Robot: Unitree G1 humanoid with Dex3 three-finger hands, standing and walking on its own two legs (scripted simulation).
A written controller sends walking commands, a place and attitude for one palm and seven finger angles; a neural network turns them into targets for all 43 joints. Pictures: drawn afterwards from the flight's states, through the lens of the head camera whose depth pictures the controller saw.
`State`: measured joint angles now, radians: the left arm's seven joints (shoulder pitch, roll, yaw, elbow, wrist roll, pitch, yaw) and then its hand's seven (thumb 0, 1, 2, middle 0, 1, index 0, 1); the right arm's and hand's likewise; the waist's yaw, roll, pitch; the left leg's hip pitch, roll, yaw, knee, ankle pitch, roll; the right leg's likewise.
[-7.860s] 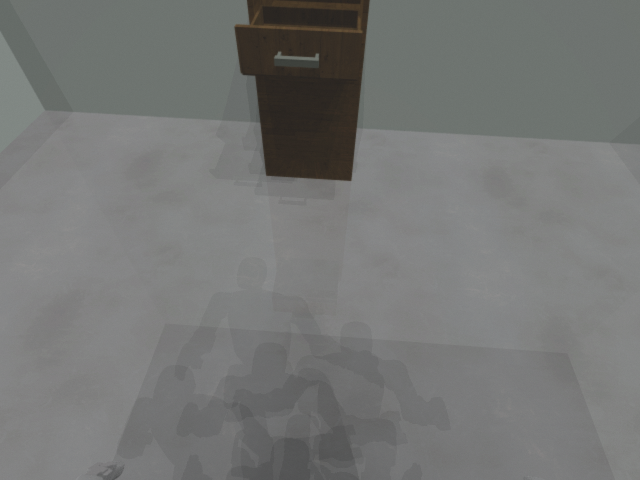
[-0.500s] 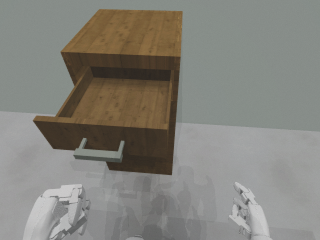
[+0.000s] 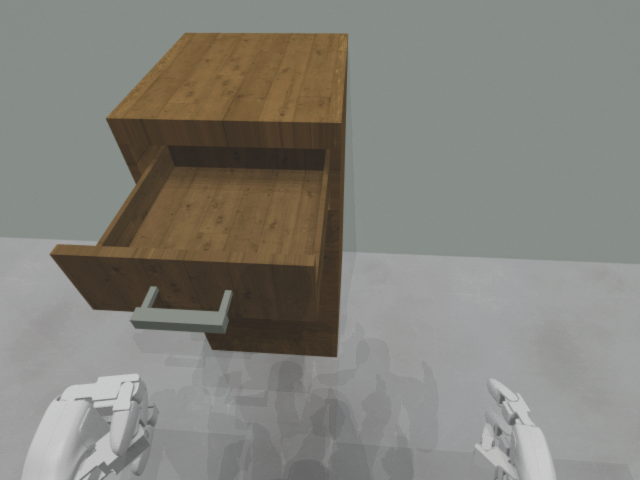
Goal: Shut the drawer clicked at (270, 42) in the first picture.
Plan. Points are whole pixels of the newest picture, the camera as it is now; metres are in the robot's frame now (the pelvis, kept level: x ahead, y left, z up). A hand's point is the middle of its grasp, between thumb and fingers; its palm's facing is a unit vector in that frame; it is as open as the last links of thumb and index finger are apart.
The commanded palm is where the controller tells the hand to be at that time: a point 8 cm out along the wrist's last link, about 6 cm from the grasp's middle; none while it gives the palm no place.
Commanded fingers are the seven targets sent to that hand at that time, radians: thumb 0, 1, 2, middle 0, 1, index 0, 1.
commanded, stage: bring the fist close to the handle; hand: left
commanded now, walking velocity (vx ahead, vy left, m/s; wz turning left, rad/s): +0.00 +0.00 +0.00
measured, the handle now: (185, 307) +0.35 +0.23 +0.01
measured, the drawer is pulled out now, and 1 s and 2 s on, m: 0.28 0.28 0.28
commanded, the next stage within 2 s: push the drawer shut in 1.38 s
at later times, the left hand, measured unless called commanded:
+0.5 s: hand (166, 414) +0.18 +0.19 +0.05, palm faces +0.01 -1.00 -0.05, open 3.3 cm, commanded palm +0.15 +0.25 +0.05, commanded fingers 0.00 0.90 0.90 -1.40 -1.60 -1.40 -1.60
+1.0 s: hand (189, 393) +0.23 +0.19 +0.00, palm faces +0.00 -1.00 -0.04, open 3.3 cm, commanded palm +0.20 +0.25 +0.01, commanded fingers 0.00 0.90 0.90 -1.40 -1.60 -1.40 -1.60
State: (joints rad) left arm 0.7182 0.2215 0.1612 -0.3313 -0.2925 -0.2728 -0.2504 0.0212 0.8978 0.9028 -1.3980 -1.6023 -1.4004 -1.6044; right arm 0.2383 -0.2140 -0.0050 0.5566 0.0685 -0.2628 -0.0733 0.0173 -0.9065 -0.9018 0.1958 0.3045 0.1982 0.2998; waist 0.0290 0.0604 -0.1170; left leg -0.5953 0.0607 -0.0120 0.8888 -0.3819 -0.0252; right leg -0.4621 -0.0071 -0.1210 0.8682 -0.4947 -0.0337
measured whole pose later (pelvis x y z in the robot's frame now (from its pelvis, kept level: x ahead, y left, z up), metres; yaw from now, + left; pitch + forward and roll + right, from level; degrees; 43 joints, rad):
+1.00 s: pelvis -0.01 +0.02 -0.05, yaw -1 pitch +16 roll -2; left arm 0.38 0.20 0.13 -0.03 -0.24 -0.39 -0.19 0.02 0.90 0.90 -1.40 -1.60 -1.40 -1.60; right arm 0.21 -0.22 0.00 0.53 0.01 -0.16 -0.05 0.01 -0.91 -0.90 0.20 0.30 0.20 0.30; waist -0.01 0.04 -0.15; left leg -0.96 0.06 -0.01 1.15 -0.47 0.00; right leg -0.82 -0.02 -0.11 1.13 -0.58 -0.02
